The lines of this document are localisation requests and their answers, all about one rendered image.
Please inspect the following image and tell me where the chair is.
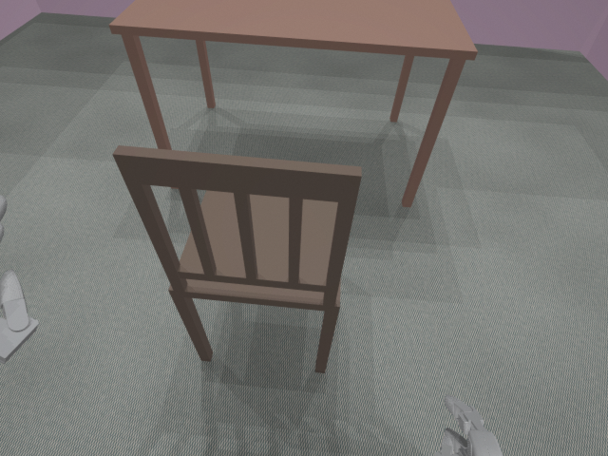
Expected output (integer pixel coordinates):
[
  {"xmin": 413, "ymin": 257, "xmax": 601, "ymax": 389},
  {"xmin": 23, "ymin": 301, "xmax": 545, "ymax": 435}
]
[{"xmin": 112, "ymin": 145, "xmax": 362, "ymax": 373}]

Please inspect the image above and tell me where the right robot hand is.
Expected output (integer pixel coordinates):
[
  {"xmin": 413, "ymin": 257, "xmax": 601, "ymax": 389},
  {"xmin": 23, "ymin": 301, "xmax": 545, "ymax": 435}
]
[{"xmin": 435, "ymin": 394, "xmax": 503, "ymax": 456}]

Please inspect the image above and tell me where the left robot hand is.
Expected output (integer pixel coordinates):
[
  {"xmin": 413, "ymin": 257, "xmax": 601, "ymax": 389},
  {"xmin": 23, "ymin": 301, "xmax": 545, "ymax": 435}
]
[{"xmin": 0, "ymin": 195, "xmax": 38, "ymax": 364}]

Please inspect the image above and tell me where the table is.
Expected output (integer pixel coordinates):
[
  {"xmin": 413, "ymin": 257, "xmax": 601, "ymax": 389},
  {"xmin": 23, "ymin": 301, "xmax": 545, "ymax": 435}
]
[{"xmin": 109, "ymin": 0, "xmax": 478, "ymax": 207}]

